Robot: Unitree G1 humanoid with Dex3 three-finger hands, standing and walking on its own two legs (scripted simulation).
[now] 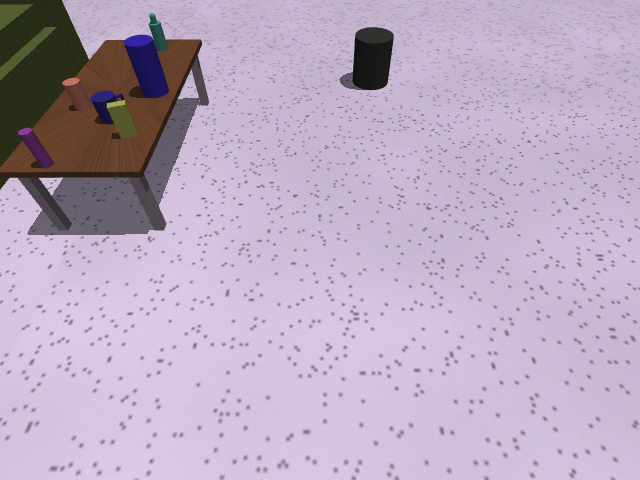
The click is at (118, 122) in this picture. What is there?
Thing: carton on end
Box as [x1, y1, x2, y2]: [107, 100, 138, 138]
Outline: 107,103 107,109 121,138 138,135 125,101 122,100
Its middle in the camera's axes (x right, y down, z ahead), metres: -0.75 -0.47 +1.50
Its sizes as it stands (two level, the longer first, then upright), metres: 0.065 0.035 0.135
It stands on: a support 0.35 m high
